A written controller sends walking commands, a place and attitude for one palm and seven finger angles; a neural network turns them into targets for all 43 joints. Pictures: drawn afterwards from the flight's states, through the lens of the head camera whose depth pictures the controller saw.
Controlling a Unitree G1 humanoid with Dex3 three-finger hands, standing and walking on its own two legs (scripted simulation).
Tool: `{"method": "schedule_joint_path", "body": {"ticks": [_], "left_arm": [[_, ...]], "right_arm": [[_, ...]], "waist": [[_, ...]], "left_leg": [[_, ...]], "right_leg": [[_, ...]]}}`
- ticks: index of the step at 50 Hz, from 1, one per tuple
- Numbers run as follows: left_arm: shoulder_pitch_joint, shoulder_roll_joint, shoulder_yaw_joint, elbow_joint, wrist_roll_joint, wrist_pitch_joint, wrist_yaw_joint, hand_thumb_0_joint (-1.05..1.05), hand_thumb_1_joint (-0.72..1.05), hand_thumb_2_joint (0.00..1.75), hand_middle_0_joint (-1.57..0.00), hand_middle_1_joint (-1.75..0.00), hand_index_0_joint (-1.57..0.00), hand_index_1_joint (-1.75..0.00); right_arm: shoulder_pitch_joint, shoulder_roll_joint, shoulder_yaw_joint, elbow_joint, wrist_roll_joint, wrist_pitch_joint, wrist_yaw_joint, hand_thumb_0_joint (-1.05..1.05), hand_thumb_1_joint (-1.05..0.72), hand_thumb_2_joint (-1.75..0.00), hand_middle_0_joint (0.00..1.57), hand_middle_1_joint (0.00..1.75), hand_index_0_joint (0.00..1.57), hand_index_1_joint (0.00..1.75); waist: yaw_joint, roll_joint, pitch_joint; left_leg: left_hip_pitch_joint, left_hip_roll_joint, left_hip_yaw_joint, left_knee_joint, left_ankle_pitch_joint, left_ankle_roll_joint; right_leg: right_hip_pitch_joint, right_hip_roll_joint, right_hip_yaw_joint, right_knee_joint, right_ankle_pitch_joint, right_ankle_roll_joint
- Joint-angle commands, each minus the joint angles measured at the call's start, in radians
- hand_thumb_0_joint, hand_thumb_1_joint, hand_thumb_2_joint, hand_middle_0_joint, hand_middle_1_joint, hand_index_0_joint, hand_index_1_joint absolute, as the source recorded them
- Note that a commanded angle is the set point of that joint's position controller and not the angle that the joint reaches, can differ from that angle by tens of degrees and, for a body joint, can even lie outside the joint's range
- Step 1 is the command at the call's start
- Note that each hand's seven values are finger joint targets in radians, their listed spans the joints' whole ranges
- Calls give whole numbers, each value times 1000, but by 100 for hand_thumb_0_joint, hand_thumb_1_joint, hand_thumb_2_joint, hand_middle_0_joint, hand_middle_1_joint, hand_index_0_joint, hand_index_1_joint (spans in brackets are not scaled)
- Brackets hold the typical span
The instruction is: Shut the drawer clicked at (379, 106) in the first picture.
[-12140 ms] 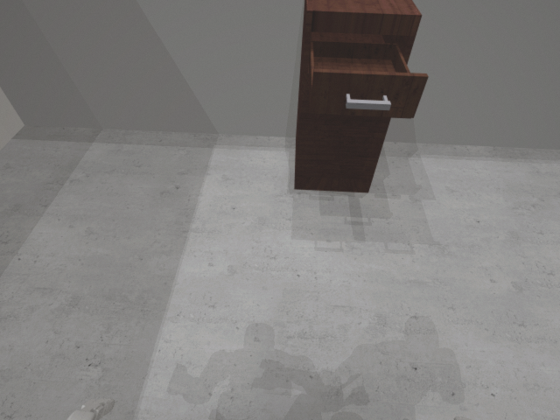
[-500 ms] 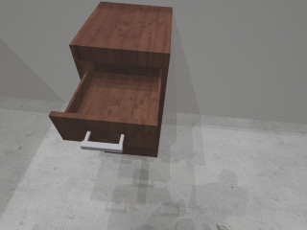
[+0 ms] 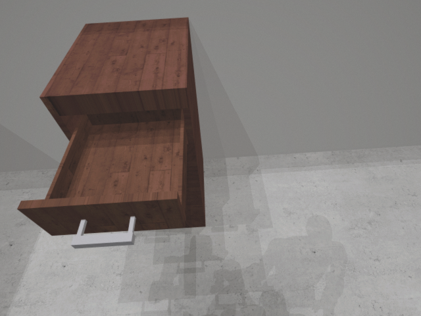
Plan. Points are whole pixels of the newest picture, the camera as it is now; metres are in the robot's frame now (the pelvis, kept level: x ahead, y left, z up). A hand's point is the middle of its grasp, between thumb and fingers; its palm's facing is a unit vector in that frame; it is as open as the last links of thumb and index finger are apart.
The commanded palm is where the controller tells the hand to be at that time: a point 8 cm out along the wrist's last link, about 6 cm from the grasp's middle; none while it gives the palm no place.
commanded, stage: come to a stop and stand still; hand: left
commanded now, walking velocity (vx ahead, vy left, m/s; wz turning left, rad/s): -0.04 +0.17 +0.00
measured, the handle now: (105, 231) +0.30 +0.25 -0.06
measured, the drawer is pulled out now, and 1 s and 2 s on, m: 0.29 0.29 0.29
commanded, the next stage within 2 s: look again from close up in 0.50 s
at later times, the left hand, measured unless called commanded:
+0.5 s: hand out of the picture -0.04 +0.20 -0.17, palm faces +0.07 -0.98 -0.19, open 7.3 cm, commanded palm none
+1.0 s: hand out of the picture -0.02 +0.18 -0.17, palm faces +0.03 -0.98 -0.20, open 7.3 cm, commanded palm none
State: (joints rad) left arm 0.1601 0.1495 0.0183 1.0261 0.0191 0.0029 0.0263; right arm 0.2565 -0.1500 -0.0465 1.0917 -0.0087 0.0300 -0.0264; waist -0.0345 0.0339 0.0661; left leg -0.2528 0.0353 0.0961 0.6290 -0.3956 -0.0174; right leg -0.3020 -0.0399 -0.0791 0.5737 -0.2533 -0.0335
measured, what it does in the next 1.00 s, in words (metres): steps on the spot: left foot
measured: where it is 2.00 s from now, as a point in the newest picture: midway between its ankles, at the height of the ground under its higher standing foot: outside the picture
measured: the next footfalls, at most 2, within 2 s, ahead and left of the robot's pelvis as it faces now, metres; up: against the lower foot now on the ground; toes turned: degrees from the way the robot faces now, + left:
left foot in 0.26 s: -0.03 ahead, +0.15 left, +0.00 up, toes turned +3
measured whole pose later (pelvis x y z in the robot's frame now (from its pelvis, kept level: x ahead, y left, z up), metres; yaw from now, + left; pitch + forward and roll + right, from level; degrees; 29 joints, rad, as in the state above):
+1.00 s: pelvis -0.03 +0.01 +0.00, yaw +0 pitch -2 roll +0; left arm 0.30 0.14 -0.01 1.12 0.01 -0.02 0.03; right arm 0.33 -0.14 0.02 1.10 -0.01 -0.02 -0.03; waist -0.01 0.02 0.01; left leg -0.12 0.04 0.04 0.48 -0.33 -0.02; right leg -0.21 0.00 -0.06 0.51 -0.27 -0.03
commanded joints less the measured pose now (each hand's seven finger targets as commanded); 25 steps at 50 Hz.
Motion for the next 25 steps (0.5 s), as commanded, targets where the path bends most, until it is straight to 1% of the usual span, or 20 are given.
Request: {"method": "schedule_joint_path", "body": {"ticks": [1,2,4,6,7,8,9,10,11,12,13,14,15,16,17,18,20,22,24,25], "left_arm": [[55,178,56,-37,3,-5,23,0,90,90,-20,-30,-20,-30],[56,182,61,-40,5,-4,23,0,90,90,-20,-30,-20,-30],[57,184,73,-45,9,-1,27,0,90,90,-20,-30,-20,-30],[71,192,76,-39,10,0,24,0,90,90,-20,-30,-20,-30],[71,196,78,-39,11,1,23,0,90,90,-20,-30,-20,-30],[64,191,80,-36,11,3,23,0,90,90,-20,-30,-20,-30],[57,192,79,-36,10,5,22,0,90,90,-20,-30,-20,-30],[45,184,77,-35,5,8,20,0,90,90,-20,-30,-20,-30],[29,165,69,-33,-2,11,18,0,90,90,-20,-30,-20,-30],[27,127,60,-35,-7,15,15,0,90,90,-20,-30,-20,-30],[37,85,49,-38,-12,18,7,0,90,90,-20,-30,-20,-30],[34,61,43,-42,-9,17,1,0,90,90,-20,-30,-20,-30],[45,65,42,-26,-1,16,-4,0,90,90,-20,-30,-20,-30],[55,62,39,1,7,20,-5,0,90,90,-20,-30,-20,-30],[79,63,34,15,9,20,-9,0,90,90,-20,-30,-20,-30],[95,57,31,22,9,14,-13,0,90,90,-20,-30,-20,-30],[110,52,25,40,7,9,-16,0,90,90,-20,-30,-20,-30],[137,48,19,54,6,3,-16,0,90,90,-20,-30,-20,-30],[166,48,11,71,3,-6,-13,0,90,90,-20,-30,-20,-30],[194,50,10,84,0,-14,-10,0,90,90,-20,-30,-20,-30]], "right_arm": [[63,-52,-18,-36,2,8,-4,0,-90,-90,20,30,20,30],[62,-54,-18,-38,2,9,-3,0,-90,-90,20,30,20,30],[64,-52,-18,-46,2,7,0,0,-90,-90,20,30,20,30],[63,-51,-17,-50,3,2,1,0,-90,-90,20,30,20,30],[75,-51,-16,-51,3,-1,2,0,-90,-90,20,30,20,30],[89,-48,-14,-48,4,-4,2,0,-90,-90,20,30,20,30],[118,-39,-12,-40,4,-9,3,0,-90,-90,20,30,20,30],[152,-35,-10,-25,4,-14,2,0,-90,-90,20,30,20,30],[181,-40,-6,-8,3,-20,1,0,-90,-90,20,30,20,30],[186,-63,-7,-5,-3,-28,-1,0,-90,-90,20,30,20,30],[160,-102,-14,-19,-11,-32,-3,0,-90,-90,20,30,20,30],[101,-140,-15,-42,-14,-33,-7,0,-90,-90,20,30,20,30],[33,-139,-9,-51,-15,-31,-4,0,-90,-90,20,30,20,30],[-6,-128,-6,-50,-14,-38,-5,0,-90,-90,20,30,20,30],[-7,-120,-3,-51,-12,-40,-7,0,-90,-90,20,30,20,30],[15,-116,0,-43,-12,-43,-11,0,-90,-90,20,30,20,30],[45,-115,1,-28,-11,-44,-15,0,-90,-90,20,30,20,30],[66,-109,1,-20,-8,-46,-18,0,-90,-90,20,30,20,30],[95,-95,5,-7,-5,-51,-22,0,-90,-90,20,30,20,30],[109,-79,8,-2,-2,-55,-23,0,-90,-90,20,30,20,30]], "waist": [[44,-190,-89],[50,-177,-93],[60,-163,-106],[70,-184,-128],[67,-196,-137],[63,-186,-143],[51,-198,-149],[35,-198,-155],[20,-167,-147],[19,-67,-126],[31,78,-91],[45,137,-32],[67,102,-5],[70,170,43],[72,160,77],[68,153,79],[55,136,122],[49,115,135],[42,78,123],[43,45,74]], "left_leg": [[-70,0,-89,229,-110,-9],[-87,-2,-95,249,-111,-10],[-101,-2,-99,210,-114,-14],[-93,-9,-90,144,-100,-17],[-78,-10,-84,95,-82,-16],[-47,-13,-75,15,-56,-15],[1,-23,-65,-69,-3,-11],[89,-33,-48,-161,78,-7],[165,-26,-55,-242,135,0],[184,34,-129,-311,110,21],[115,149,-271,-392,22,63],[-21,224,-331,-463,-68,104],[-149,222,-324,-496,-188,111],[-188,198,-296,-524,-222,100],[-188,181,-279,-521,-206,95],[-146,173,-267,-505,-151,94],[-106,170,-257,-496,-149,95],[-50,167,-250,-467,-97,99],[21,147,-221,-403,72,92],[55,128,-192,-341,229,84]], "right_leg": [[90,-294,264,-238,492,-171],[105,-296,261,-236,481,-173],[149,-290,253,-232,473,-168],[183,-280,260,-235,419,-160],[184,-274,262,-238,360,-154],[180,-263,261,-236,313,-144],[156,-243,250,-224,257,-122],[102,-216,227,-216,164,-91],[37,-175,200,-202,38,-56],[-30,-113,154,-156,-73,-18],[-58,-34,87,-79,-99,25],[-17,-13,31,-30,-66,46],[80,-11,33,1,-43,49],[103,-13,29,24,-19,50],[95,-6,29,39,0,48],[74,-1,32,26,8,43],[30,4,27,14,-11,44],[6,-1,30,-35,-9,45],[11,-12,49,-120,56,43],[52,-28,73,-153,138,34]]}}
